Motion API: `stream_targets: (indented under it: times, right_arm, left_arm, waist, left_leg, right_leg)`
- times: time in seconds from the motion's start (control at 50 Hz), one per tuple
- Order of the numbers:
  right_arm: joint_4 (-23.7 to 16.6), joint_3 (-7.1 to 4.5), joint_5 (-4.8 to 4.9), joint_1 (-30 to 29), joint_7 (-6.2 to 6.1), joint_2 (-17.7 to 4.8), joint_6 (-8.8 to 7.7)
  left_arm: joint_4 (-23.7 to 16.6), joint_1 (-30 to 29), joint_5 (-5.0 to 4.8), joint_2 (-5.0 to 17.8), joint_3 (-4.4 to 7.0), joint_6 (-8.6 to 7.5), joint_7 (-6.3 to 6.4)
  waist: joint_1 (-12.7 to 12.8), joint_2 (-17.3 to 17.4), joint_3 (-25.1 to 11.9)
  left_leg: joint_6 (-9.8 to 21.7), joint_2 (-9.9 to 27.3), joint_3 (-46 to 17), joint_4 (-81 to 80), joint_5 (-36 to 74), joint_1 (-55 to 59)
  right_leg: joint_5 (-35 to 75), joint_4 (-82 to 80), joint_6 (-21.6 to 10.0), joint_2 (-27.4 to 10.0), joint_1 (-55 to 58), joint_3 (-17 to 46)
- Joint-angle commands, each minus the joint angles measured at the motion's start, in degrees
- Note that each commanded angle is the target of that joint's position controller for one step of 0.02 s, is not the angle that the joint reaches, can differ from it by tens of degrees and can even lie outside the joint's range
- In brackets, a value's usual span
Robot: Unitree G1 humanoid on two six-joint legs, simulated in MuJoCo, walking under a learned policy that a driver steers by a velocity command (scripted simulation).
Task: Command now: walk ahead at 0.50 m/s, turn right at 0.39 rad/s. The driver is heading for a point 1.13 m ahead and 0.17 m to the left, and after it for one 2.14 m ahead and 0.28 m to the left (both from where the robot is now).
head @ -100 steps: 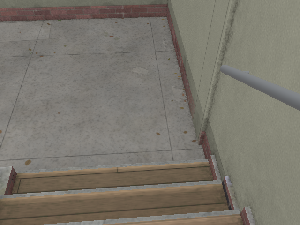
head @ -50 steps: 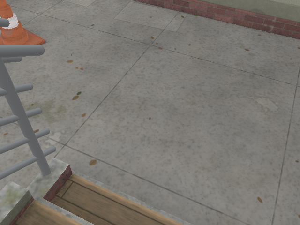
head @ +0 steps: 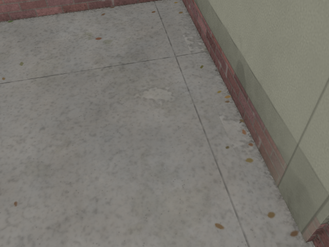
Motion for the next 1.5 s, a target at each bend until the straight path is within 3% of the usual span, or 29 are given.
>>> stream_targets:
  times: [0.02, 0.06, 0.08, 0.14, 0.18, 0.24, 0.32, 0.34, 0.36, 0.42, 0.44, 0.46, 0.48, 0.5, 0.58, 0.62, 0.76, 0.82, 0.84, 0.86, 0.9, 0.98, 1.28, 1.36, 1.38, 1.4, 1.42, 1.46, 1.5]
  right_arm:
    - [-12.0, -2.2, 3.03, -19.6, -0.59, -9.6, -4.33]
    - [-10.9, -1.59, 2.21, -11.6, -2.77, -4.4, -4.39]
    - [-10.5, 0.11, -0.7, -10.1, -3.39, 0.6, -3.51]
    - [-9.4, 0.39, -1.83, -8.8, -0.91, -0.6, -1.85]
    - [-12.6, 1.08, -2.1, -16.6, -0.44, -2.2, -2.13]
    - [-15.5, 0.85, 0.14, -23.5, -1.61, -6.5, -1.3]
    - [-17.7, 1.67, -1.4, -34.5, -1.19, -7.6, -0.33]
    - [-17.6, 1.67, -0.79, -36.6, -1.03, -7.7, -0.56]
    - [-20.0, -0.9, 12.65, -40.5, -0.94, -9.2, -1.77]
    - [-6.8, -3.44, 6.93, -2.2, -1.61, -12.5, -1.74]
    - [-4.7, -4.15, 7.37, 4.3, -1.56, -15.3, -1.09]
    - [-3.6, -5.12, 8.77, 6.2, -2.21, -16.8, -0.27]
    - [-3.5, -4.78, 8.49, 3.6, -3.41, -15.1, 0.45]
    - [-6.0, -3.13, 6.22, -4.7, -4.29, -8.9, 0.86]
    - [-8.7, -1.21, 3.98, -21.5, -4.62, -6.4, -1.78]
    - [-9.0, -2.44, 4.86, -20.4, -6.16, -9.8, -1.65]
    - [-6.5, -4.99, 7.81, -10.6, -6.27, -11.1, -0.97]
    - [-6.6, -5.0, 7.19, -10.2, -5.84, -10.3, -0.76]
    - [-8.7, -4.55, 6.18, -11.4, -5.62, -8.2, -1.39]
    - [-9.9, -3.0, 6.44, -8.0, -5.24, -3.7, -2.9]
    - [-10.1, -5.18, 7.36, -13.1, -5.27, -10.2, -3.08]
    - [-11.3, -5.67, 6.61, -15.7, -6.2, -7.1, -0.08]
    - [-20.1, -4.53, 6.31, -37.7, -1.7, -4.8, 0.99]
    - [-20.1, -6.46, 6.27, -28.2, -1.2, -8.5, 1.19]
    - [-17.6, -8.25, 6.36, -18.5, -1.66, -11.8, 1.26]
    - [-15.5, -9.98, 6.62, -10.6, -2.85, -17.2, 1.57]
    - [-16.9, -9.72, 6.36, -12.1, -3.04, -21.2, 1.19]
    - [-16.7, -7.48, 5.3, -10.9, -3.84, -13.4, 0.64]
    - [-18.7, -6.14, 6.3, -19.7, -3.78, -9.4, -0.44]
  left_arm:
    - [8.2, 30.2, -1.89, 7.5, 2.4, 0.75, 0.45]
    - [5.8, 19.5, -1.53, 5.2, 0.61, 0.41, -1.34]
    - [3.7, 13.3, -2.1, -0.5, -1.68, -0.99, -0.5]
    - [1.7, 10.4, -1.14, 1.7, -2.59, -1.8, 0.71]
    - [2.7, 15.0, 0.38, -2.5, -4.15, -2.43, 1.97]
    - [1.6, 15.7, 1.06, 2.4, -4.1, -1.76, 1.25]
    - [4.5, 26.5, -1.51, 3.7, -3.88, -0.85, 1.85]
    - [6.0, 29.3, -1.3, 4.2, -3.54, 0.16, 2.53]
    - [4.3, 21.4, -8.43, 5.9, -0.71, 2.85, 6.13]
    - [7.1, 25.8, -6.96, -1.0, -1.1, 2.42, 5.24]
    - [5.2, 27.4, -9.18, -2.9, -2.21, 1.07, 4.87]
    - [0.6, 22.1, -10.74, 0.2, -2.05, -0.1, 4.77]
    - [-3.3, 13.7, -11.38, 0.0, -2.02, -0.25, 5.44]
    - [-5.1, 6.1, -10.19, 0.6, -1.86, 0.79, 6.51]
    - [-7.3, 5.2, -7.03, -1.6, -0.85, 2.9, 6.93]
    - [-7.6, 3.2, -5.14, -1.5, -0.55, 2.21, 6.4]
    - [-12.5, -12.4, -6.88, 2.3, -0.05, 1.96, 3.6]
    - [-9.2, 0.0, -6.33, 6.8, 2.38, 1.15, 4.16]
    - [-7.3, 11.0, -5.05, 11.8, 3.95, 1.31, 4.69]
    - [-5.2, 17.3, -4.91, 15.0, 4.72, 1.49, 4.24]
    - [-6.4, 12.1, -5.36, 8.1, 2.82, 1.25, 4.36]
    - [-6.3, 1.5, -4.67, 3.7, 1.75, 0.76, 3.94]
    - [1.1, 12.1, -5.83, 8.4, 3.2, 1.94, 6.27]
    - [0.5, 9.5, -6.97, 12.2, 4.15, 2.79, 6.39]
    - [0.1, 8.5, -7.27, 12.2, 3.96, 2.91, 6.4]
    - [-1.5, 8.3, -5.57, 9.8, 3.26, 2.4, 6.22]
    - [-5.8, 10.1, -5.34, 3.3, 0.93, 0.09, 4.73]
    - [-7.8, 0.7, -8.18, 8.0, 1.91, -3.24, 3.12]
    - [-7.2, 0.3, -5.99, 8.3, 2.58, -2.42, 4.29]
  waist:
    - [16.6, -1.6, -1.5]
    - [5.7, -0.2, 5.5]
    - [2.8, 3.4, 6.6]
    - [2.0, -3.0, 4.2]
    - [6.0, 0.7, 3.3]
    - [6.5, -1.5, 2.7]
    - [13.1, 0.6, 8.7]
    - [15.2, 0.6, 8.3]
    - [14.3, 1.1, 8.9]
    - [0.6, 9.4, -12.3]
    - [-2.0, 15.1, -23.0]
    - [-3.6, 18.2, -26.9]
    - [-3.2, 14.5, -22.9]
    - [-1.6, 0.3, -14.5]
    - [9.9, 2.9, 3.2]
    - [8.8, 6.5, -0.8]
    - [3.4, 3.3, 1.1]
    - [9.4, 3.7, -6.2]
    - [13.3, -1.9, -14.7]
    - [12.5, -18.3, -23.4]
    - [11.9, -9.7, -14.9]
    - [4.7, -4.4, -7.3]
    - [9.2, -2.3, 3.2]
    - [2.2, -6.7, -2.8]
    - [-2.7, -5.4, -7.9]
    - [-4.6, 2.9, -13.3]
    - [1.4, 16.2, -20.1]
    - [-1.5, 7.4, -15.6]
    - [3.8, 0.5, -8.5]
  left_leg:
    - [4.6, -1.0, -2.1, 12.2, 6.8, -50.4]
    - [7.8, -0.9, -7.3, 4.2, 14.7, -37.5]
    - [10.4, 2.2, -12.3, -11.8, 32.4, -33.4]
    - [10.3, -2.0, -6.9, -23.0, 50.3, -21.9]
    - [8.7, -0.8, -10.6, -37.1, 67.4, -28.3]
    - [5.6, -4.5, -3.7, -50.4, 78.1, -9.7]
    - [5.7, -2.1, -6.2, -69.5, 64.1, -25.3]
    - [6.2, -2.1, -6.1, -73.2, 64.8, -25.4]
    - [6.2, -5.2, -6.4, -78.2, 61.1, -25.2]
    - [14.4, 0.8, -5.3, -59.7, 98.5, 28.2]
    - [21.6, 10.7, -15.9, -50.8, 93.1, 47.1]
    - [26.1, 14.9, -28.7, -57.5, 64.4, 48.7]
    - [26.4, 15.9, -34.6, -67.2, 40.7, 44.6]
    - [23.6, 13.9, -33.9, -74.0, 29.1, 31.5]
    - [17.7, 4.2, -17.7, -79.4, 37.5, -16.6]
    - [16.4, -1.7, -8.0, -80.0, 48.5, -21.5]
    - [15.9, 4.1, -13.6, -77.9, 42.9, -1.7]
    - [12.7, -1.6, -10.9, -62.3, 55.1, -3.5]
    - [9.3, -7.5, -5.6, -43.1, 47.0, -19.1]
    - [7.1, -12.9, -6.1, -25.1, 18.4, -34.4]
    - [7.8, -9.1, -11.1, -16.4, 22.1, -42.0]
    - [8.5, -3.8, -10.2, -24.0, 33.9, -32.3]
    - [9.8, -6.5, -1.6, -53.5, 45.5, -34.7]
    - [13.8, -13.9, 5.8, -58.0, 35.8, -15.0]
    - [16.1, -16.0, 5.2, -62.8, 41.1, 0.3]
    - [20.2, -5.9, -11.3, -62.8, 45.5, 19.6]
    - [32.2, 8.6, -46.7, -73.7, 37.9, 34.7]
    - [27.3, 5.9, -36.7, -76.3, 41.9, 30.4]
    - [23.3, 1.4, -25.3, -77.5, 51.3, 13.1]
  right_leg:
    - [15.4, -3.6, -14.6, -15.9, 34.1, 22.7]
    - [7.4, -5.5, -20.0, -19.5, 3.9, 27.8]
    - [-0.1, -7.7, -16.4, -16.3, -6.6, 23.5]
    - [-4.1, -5.1, -16.3, -9.4, -22.9, 16.6]
    - [-3.7, 2.2, -15.6, -8.0, -16.3, 16.6]
    - [-16.7, 6.1, -11.3, -4.4, -24.8, 12.8]
    - [-16.6, 13.8, -12.4, -9.6, 1.2, 24.5]
    - [-14.5, 16.3, -12.1, -9.7, 6.2, 25.5]
    - [0.4, 22.7, -8.8, -5.6, 6.0, 22.3]
    - [-11.1, 65.6, -1.8, 5.2, -21.9, 10.7]
    - [-39.7, 89.7, 1.8, 7.8, -40.5, 10.7]
    - [-35.8, 95.0, 2.5, 5.1, -50.8, 11.2]
    - [-28.7, 91.2, 2.9, 2.0, -58.5, 7.5]
    - [-18.6, 82.4, 2.4, -1.7, -57.4, 5.2]
    - [-1.3, 45.9, 2.1, -6.1, -33.1, 8.6]
    - [11.6, 24.1, 3.7, -3.9, -16.3, 4.7]
    - [9.9, 0.6, 2.3, -1.5, -14.1, 4.4]
    - [5.3, -1.7, -0.5, -0.1, 6.6, 3.6]
    - [10.8, -0.1, -4.0, -10.2, 27.5, 14.6]
    - [4.0, -7.6, -10.8, -21.9, 40.0, 37.7]
    - [2.1, -10.5, -8.9, -19.9, 32.1, 30.8]
    - [9.9, -17.6, -6.1, -14.7, 11.8, 16.0]
    - [22.2, -17.3, -3.5, -16.3, 22.4, -5.8]
    - [57.5, 0.9, -1.6, -15.3, 22.6, -9.8]
    - [55.2, 13.6, 0.0, -13.2, 16.8, -10.9]
    - [25.3, 33.1, 2.7, -10.0, -1.5, -10.5]
    - [-20.6, 52.7, 5.2, 3.8, -24.3, -0.9]
    - [-14.5, 52.0, 2.3, -0.9, -32.9, 8.6]
    - [-7.8, 40.7, 2.9, -5.3, -24.8, 8.4]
